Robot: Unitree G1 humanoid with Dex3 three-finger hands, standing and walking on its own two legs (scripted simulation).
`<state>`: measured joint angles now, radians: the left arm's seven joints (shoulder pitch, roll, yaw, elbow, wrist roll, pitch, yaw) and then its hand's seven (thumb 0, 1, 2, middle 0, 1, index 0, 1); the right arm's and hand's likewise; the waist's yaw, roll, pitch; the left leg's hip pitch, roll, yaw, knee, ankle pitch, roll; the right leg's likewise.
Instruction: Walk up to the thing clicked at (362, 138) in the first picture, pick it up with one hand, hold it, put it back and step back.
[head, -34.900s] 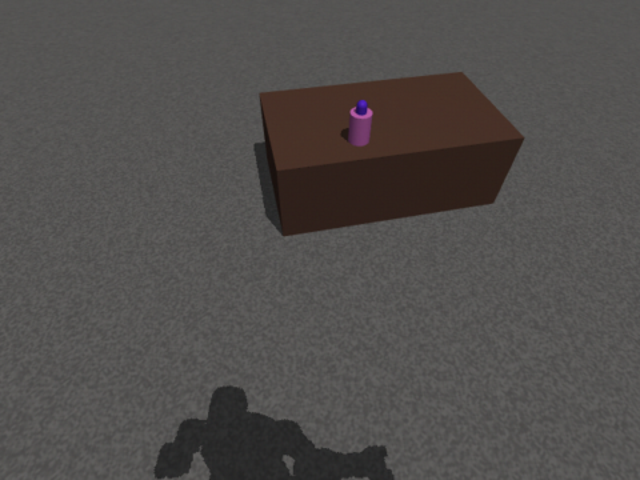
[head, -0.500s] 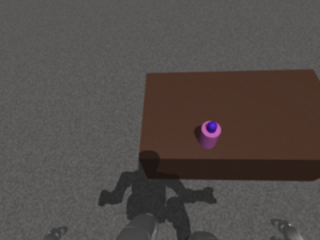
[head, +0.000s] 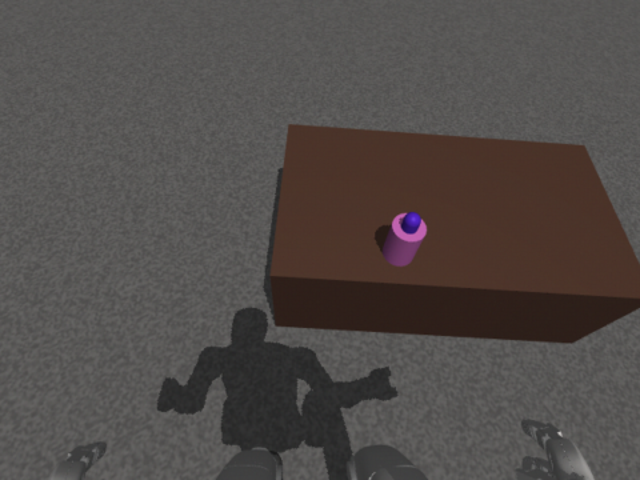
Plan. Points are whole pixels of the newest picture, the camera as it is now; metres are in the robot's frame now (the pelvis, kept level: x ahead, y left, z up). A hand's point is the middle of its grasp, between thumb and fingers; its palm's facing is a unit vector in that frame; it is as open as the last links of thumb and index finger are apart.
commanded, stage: step back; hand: right
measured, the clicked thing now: (405, 235) +0.65 -0.20 -0.33
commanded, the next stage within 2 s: none
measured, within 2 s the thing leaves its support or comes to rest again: neither
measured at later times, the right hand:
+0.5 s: hand out of the picture -0.09 -0.28 -0.17, palm faces -0.09 +0.90 -0.42, open 7.4 cm
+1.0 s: hand out of the picture -0.17 -0.27 -0.16, palm faces -0.01 +0.93 -0.36, open 7.4 cm
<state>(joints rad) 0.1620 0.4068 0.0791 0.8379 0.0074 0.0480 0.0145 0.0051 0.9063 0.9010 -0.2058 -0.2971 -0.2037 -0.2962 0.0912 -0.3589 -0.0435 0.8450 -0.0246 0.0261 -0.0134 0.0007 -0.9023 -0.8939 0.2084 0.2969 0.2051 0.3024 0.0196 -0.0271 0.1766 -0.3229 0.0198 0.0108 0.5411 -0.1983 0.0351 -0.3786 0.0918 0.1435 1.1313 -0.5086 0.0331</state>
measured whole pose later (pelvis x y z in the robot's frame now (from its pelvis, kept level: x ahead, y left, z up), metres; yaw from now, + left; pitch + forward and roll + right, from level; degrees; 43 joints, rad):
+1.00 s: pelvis -0.30 -0.01 -0.01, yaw -3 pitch -2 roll +1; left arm 0.21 0.35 0.05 0.87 0.03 0.03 0.00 0.01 0.90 0.90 -0.21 -0.30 -0.21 -0.30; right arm 0.08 -0.39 -0.05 0.85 -0.01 0.07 -0.02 0.00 -0.91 -0.89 0.21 0.30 0.20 0.30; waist 0.05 0.03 0.15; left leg -0.49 -0.07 -0.10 1.01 -0.49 0.01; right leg -0.26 0.01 0.06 0.64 -0.35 -0.02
